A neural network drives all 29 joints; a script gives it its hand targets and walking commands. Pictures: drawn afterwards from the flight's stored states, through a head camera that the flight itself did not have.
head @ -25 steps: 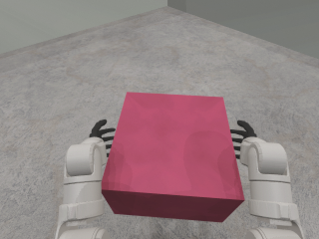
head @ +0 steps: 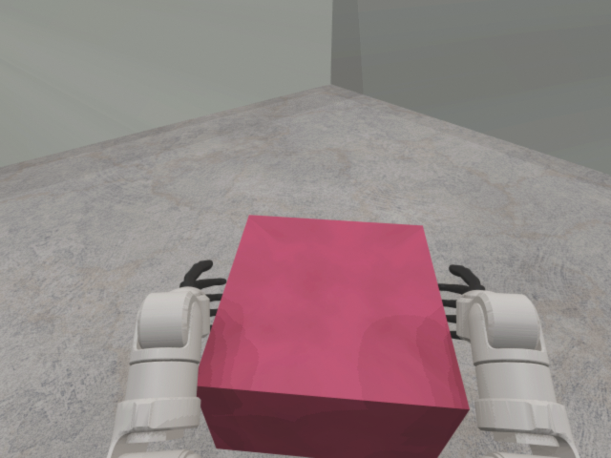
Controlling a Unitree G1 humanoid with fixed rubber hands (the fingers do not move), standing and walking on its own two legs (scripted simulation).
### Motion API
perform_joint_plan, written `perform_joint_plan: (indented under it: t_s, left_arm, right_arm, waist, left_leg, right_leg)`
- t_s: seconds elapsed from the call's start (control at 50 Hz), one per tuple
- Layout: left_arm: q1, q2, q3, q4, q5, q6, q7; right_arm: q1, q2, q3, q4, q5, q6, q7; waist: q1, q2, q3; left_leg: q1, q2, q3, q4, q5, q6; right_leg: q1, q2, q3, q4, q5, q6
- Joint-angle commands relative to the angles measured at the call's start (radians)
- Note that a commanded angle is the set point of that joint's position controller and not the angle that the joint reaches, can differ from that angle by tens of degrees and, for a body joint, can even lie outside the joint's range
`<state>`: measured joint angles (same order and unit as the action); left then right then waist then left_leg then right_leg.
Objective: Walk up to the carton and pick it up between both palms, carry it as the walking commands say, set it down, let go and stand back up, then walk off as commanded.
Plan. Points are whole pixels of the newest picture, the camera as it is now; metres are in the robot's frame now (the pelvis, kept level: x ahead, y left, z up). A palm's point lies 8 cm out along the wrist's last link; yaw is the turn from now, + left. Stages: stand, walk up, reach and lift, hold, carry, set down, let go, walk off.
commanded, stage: carry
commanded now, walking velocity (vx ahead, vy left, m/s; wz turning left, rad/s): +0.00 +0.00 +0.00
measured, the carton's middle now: (328, 326) +0.34 +0.00 +0.03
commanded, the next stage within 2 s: none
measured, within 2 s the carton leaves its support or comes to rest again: neither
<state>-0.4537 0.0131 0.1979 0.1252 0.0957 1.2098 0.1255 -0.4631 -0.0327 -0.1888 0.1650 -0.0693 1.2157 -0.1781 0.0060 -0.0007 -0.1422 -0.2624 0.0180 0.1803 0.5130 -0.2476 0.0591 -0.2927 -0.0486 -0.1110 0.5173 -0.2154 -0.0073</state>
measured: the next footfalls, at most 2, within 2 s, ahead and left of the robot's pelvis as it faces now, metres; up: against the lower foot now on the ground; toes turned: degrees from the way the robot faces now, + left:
right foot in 1.50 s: -0.17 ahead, -0.11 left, +0.00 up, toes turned -8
left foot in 1.80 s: -0.19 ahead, +0.15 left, +0.00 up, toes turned +4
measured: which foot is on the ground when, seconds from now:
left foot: down 0.00-1.00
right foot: down 0.00-1.00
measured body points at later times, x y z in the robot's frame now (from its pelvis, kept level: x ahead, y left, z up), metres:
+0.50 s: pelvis -0.03 -0.01 +0.00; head -0.06 -0.01 +0.45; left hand +0.28 +0.17 +0.08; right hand +0.28 -0.20 +0.08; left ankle +0.02 +0.08 -0.73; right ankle +0.04 -0.12 -0.73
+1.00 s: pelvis -0.06 -0.01 -0.01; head -0.08 -0.02 +0.44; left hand +0.22 +0.18 +0.06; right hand +0.22 -0.19 +0.05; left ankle +0.02 +0.08 -0.73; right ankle +0.04 -0.12 -0.73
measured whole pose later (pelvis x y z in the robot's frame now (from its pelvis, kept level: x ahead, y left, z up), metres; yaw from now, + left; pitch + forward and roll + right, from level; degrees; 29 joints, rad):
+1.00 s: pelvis -0.06 -0.01 -0.01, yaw +0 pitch +0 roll +0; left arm -0.23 -0.07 0.21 -0.17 0.11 1.19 0.10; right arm -0.24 0.05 -0.18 -0.14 -0.10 1.20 -0.17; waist 0.01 0.01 -0.06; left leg -0.42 0.04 0.18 0.61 -0.19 0.06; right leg -0.44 -0.05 -0.13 0.61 -0.16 -0.03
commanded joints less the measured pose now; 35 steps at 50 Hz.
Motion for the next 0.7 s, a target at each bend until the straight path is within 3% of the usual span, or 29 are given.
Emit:
perform_joint_plan:
  t_s: [0.0,0.02,0.04,0.06,0.08,0.12,0.16,0.2,0.22,0.24,0.26,0.28,0.32,0.34,0.36,0.4,0.42,0.46,0.48,0.5,0.52,0.54,0.56,0.58,0.6,0.64,0.68]
  left_arm:
    - [-0.712,-1.092,-0.572,-0.121,-0.470,-0.016,-0.377]
    - [-0.696,-1.078,-0.564,-0.135,-0.471,-0.018,-0.377]
    - [-0.745,-1.080,-0.578,-0.153,-0.481,-0.022,-0.377]
    - [-0.697,-1.091,-0.569,-0.153,-0.473,-0.016,-0.377]
    - [-0.750,-1.075,-0.575,-0.155,-0.480,-0.021,-0.376]
    - [-0.676,-1.086,-0.571,-0.140,-0.466,-0.018,-0.378]
    - [-0.707,-1.079,-0.585,-0.180,-0.476,-0.031,-0.378]
    - [-0.701,-1.087,-0.578,-0.172,-0.466,-0.030,-0.377]
    - [-0.654,-1.068,-0.557,-0.142,-0.449,-0.040,-0.378]
    - [-0.688,-1.076,-0.589,-0.199,-0.467,-0.046,-0.376]
    - [-0.599,-1.088,-0.577,-0.183,-0.442,-0.036,-0.378]
    - [-0.703,-1.067,-0.595,-0.207,-0.462,-0.047,-0.376]
    - [-0.602,-1.075,-0.580,-0.173,-0.434,-0.054,-0.376]
    - [-0.664,-1.061,-0.597,-0.199,-0.445,-0.063,-0.375]
    - [-0.591,-1.078,-0.585,-0.189,-0.435,-0.063,-0.377]
    - [-0.676,-1.057,-0.604,-0.216,-0.444,-0.080,-0.375]
    - [-0.561,-1.076,-0.620,-0.251,-0.437,-0.063,-0.377]
    - [-0.659,-1.063,-0.622,-0.232,-0.446,-0.068,-0.377]
    - [-0.488,-1.062,-0.590,-0.212,-0.403,-0.061,-0.383]
    - [-0.615,-1.038,-0.616,-0.228,-0.432,-0.075,-0.382]
    - [-0.528,-1.065,-0.623,-0.256,-0.430,-0.063,-0.384]
    - [-0.582,-1.050,-0.607,-0.218,-0.415,-0.071,-0.383]
    - [-0.620,-1.053,-0.641,-0.253,-0.443,-0.074,-0.383]
    - [-0.542,-1.050,-0.609,-0.211,-0.412,-0.075,-0.384]
    - [-0.550,-1.038,-0.604,-0.194,-0.406,-0.084,-0.384]
    - [-0.478,-1.089,-0.651,-0.275,-0.435,-0.059,-0.389]
    - [-0.459,-1.059,-0.650,-0.303,-0.440,-0.037,-0.387]
  right_arm:
    - [-0.652,1.101,0.521,-0.132,0.442,-0.025,0.439]
    - [-0.671,1.106,0.538,-0.172,0.456,-0.028,0.441]
    - [-0.714,1.087,0.542,-0.185,0.463,-0.029,0.440]
    - [-0.647,1.114,0.526,-0.170,0.450,-0.024,0.440]
    - [-0.692,1.093,0.525,-0.164,0.453,-0.029,0.439]
    - [-0.607,1.102,0.525,-0.154,0.435,-0.026,0.440]
    - [-0.683,1.105,0.558,-0.216,0.459,-0.040,0.437]
    - [-0.625,1.115,0.535,-0.177,0.436,-0.037,0.435]
    - [-0.614,1.095,0.536,-0.181,0.431,-0.050,0.437]
    - [-0.654,1.117,0.575,-0.222,0.456,-0.051,0.438]
    - [-0.543,1.126,0.550,-0.195,0.428,-0.042,0.442]
    - [-0.628,1.095,0.567,-0.215,0.438,-0.058,0.437]
    - [-0.588,1.099,0.557,-0.211,0.429,-0.063,0.441]
    - [-0.624,1.100,0.574,-0.214,0.433,-0.072,0.439]
    - [-0.544,1.095,0.562,-0.210,0.419,-0.071,0.437]
    - [-0.630,1.099,0.588,-0.226,0.431,-0.087,0.435]
    - [-0.503,1.118,0.599,-0.252,0.423,-0.067,0.436]
    - [-0.627,1.088,0.614,-0.264,0.433,-0.079,0.433]
    - [-0.458,1.106,0.578,-0.229,0.399,-0.069,0.440]
    - [-0.598,1.079,0.607,-0.260,0.426,-0.088,0.440]
    - [-0.502,1.109,0.617,-0.282,0.428,-0.074,0.441]
    - [-0.529,1.077,0.583,-0.228,0.400,-0.081,0.441]
    - [-0.570,1.085,0.619,-0.261,0.424,-0.082,0.438]
    - [-0.511,1.089,0.585,-0.220,0.400,-0.082,0.439]
    - [-0.501,1.078,0.574,-0.194,0.384,-0.093,0.438]
    - [-0.450,1.105,0.628,-0.311,0.415,-0.071,0.439]
    - [-0.414,1.112,0.644,-0.310,0.427,-0.048,0.438]
  waist:
    - [-0.009,0.007,-0.220]
    - [-0.006,-0.015,-0.218]
    - [-0.006,0.019,-0.232]
    - [-0.008,-0.006,-0.229]
    - [-0.006,0.022,-0.215]
    - [-0.010,-0.014,-0.211]
    - [-0.010,-0.013,-0.250]
    - [-0.008,0.007,-0.233]
    - [-0.006,-0.018,-0.249]
    - [-0.006,-0.024,-0.266]
    - [-0.006,-0.015,-0.243]
    - [-0.005,0.003,-0.266]
    - [-0.004,0.018,-0.237]
    - [-0.002,0.018,-0.256]
    - [-0.004,-0.017,-0.243]
    - [-0.007,-0.021,-0.265]
    - [-0.008,-0.038,-0.265]
    - [-0.005,-0.032,-0.274]
    - [-0.006,-0.023,-0.273]
    - [-0.003,-0.005,-0.269]
    - [-0.003,-0.018,-0.271]
    - [-0.004,-0.013,-0.257]
    - [-0.004,-0.020,-0.262]
    - [-0.006,-0.006,-0.257]
    - [-0.004,0.005,-0.262]
    - [-0.003,-0.006,-0.253]
    - [-0.005,-0.035,-0.278]
  left_leg:
    - [0.025,0.163,-0.176,-0.137,0.039,-0.025]
    - [0.021,0.169,-0.179,-0.134,0.024,-0.019]
    - [0.026,0.159,-0.170,-0.139,-0.010,-0.021]
    - [0.031,0.165,-0.187,-0.146,-0.026,-0.016]
    - [0.009,0.164,-0.195,-0.158,-0.038,-0.015]
    - [0.008,0.153,-0.178,-0.147,-0.065,-0.018]
    - [0.047,0.138,-0.163,-0.125,-0.031,-0.016]
    - [0.023,0.143,-0.177,-0.145,-0.067,-0.016]
    - [0.027,0.145,-0.184,-0.138,-0.051,-0.012]
    - [0.050,0.138,-0.170,-0.120,0.004,-0.014]
    - [0.030,0.139,-0.165,-0.123,-0.007,-0.020]
    - [0.037,0.138,-0.170,-0.121,-0.012,-0.015]
    - [0.034,0.148,-0.187,-0.152,-0.050,-0.013]
    - [0.033,0.151,-0.193,-0.149,-0.025,-0.011]
    - [0.036,0.147,-0.178,-0.133,-0.006,-0.013]
    - [0.061,0.131,-0.158,-0.098,0.041,-0.016]
    - [0.068,0.129,-0.158,-0.101,0.025,-0.020]
    - [0.067,0.132,-0.166,-0.098,0.045,-0.018]
    - [0.068,0.127,-0.159,-0.106,0.003,-0.022]
    - [0.058,0.136,-0.168,-0.104,0.048,-0.017]
    - [0.054,0.139,-0.167,-0.108,0.048,-0.021]
    - [0.052,0.136,-0.166,-0.108,0.043,-0.022]
    - [0.059,0.132,-0.168,-0.101,0.037,-0.020]
    - [0.075,0.128,-0.159,-0.110,0.020,-0.024]
    - [0.064,0.135,-0.170,-0.111,0.029,-0.020]
    - [0.059,0.145,-0.166,-0.091,0.122,-0.025]
    - [0.071,0.155,-0.156,-0.030,0.230,-0.034]
  right_leg:
    - [0.060,-0.092,0.098,-0.061,0.033,-0.014]
    - [0.058,-0.089,0.096,-0.069,0.027,-0.014]
    - [0.057,-0.091,0.105,-0.074,0.013,-0.016]
    - [0.043,-0.089,0.108,-0.077,-0.015,-0.017]
    - [0.039,-0.093,0.108,-0.074,-0.022,-0.018]
    - [0.037,-0.090,0.114,-0.095,-0.030,-0.021]
    - [0.036,-0.110,0.139,-0.101,-0.014,-0.026]
    - [0.030,-0.105,0.133,-0.108,-0.057,-0.025]
    - [0.039,-0.103,0.129,-0.106,-0.039,-0.026]
    - [0.043,-0.106,0.127,-0.105,0.007,-0.024]
    - [0.041,-0.107,0.135,-0.107,0.003,-0.028]
    - [0.057,-0.110,0.139,-0.111,-0.003,-0.028]
    - [0.017,-0.104,0.137,-0.108,-0.042,-0.028]
    - [0.046,-0.102,0.133,-0.103,-0.016,-0.029]
    - [0.037,-0.102,0.133,-0.107,-0.010,-0.028]
    - [0.046,-0.117,0.148,-0.114,0.036,-0.028]
    - [0.032,-0.119,0.156,-0.129,-0.002,-0.028]
    - [0.045,-0.115,0.142,-0.129,0.002,-0.031]
    - [0.027,-0.114,0.145,-0.141,-0.039,-0.030]
    - [0.049,-0.114,0.138,-0.125,0.013,-0.031]
    - [0.056,-0.109,0.130,-0.123,0.024,-0.025]
    - [0.047,-0.112,0.139,-0.123,0.019,-0.030]
    - [0.044,-0.117,0.143,-0.127,0.003,-0.028]
    - [0.025,-0.115,0.143,-0.126,-0.011,-0.024]
    - [0.037,-0.112,0.136,-0.121,0.021,-0.025]
    - [0.054,-0.116,0.122,-0.096,0.126,-0.022]
    - [0.066,-0.134,0.119,-0.056,0.250,-0.014]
